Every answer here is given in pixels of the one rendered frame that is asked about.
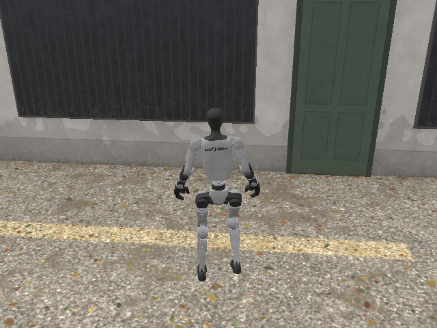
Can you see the robot left forearm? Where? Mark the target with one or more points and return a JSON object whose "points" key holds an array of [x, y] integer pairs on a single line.
{"points": [[182, 179]]}

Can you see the robot left upper arm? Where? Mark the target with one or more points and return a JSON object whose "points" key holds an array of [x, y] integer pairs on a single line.
{"points": [[191, 156]]}

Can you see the left robot foot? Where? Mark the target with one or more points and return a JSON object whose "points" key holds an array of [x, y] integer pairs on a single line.
{"points": [[201, 275]]}

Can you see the robot right upper arm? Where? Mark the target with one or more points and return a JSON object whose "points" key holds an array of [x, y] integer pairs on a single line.
{"points": [[241, 153]]}

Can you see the right robot hand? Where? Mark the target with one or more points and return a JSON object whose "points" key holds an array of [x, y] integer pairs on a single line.
{"points": [[250, 188]]}

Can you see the robot right thigh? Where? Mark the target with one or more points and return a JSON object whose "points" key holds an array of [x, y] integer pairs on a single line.
{"points": [[234, 203]]}

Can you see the robot right forearm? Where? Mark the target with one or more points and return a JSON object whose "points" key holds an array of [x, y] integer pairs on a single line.
{"points": [[251, 177]]}

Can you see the left robot hand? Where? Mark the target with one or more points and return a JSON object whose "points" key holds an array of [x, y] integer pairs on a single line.
{"points": [[177, 192]]}

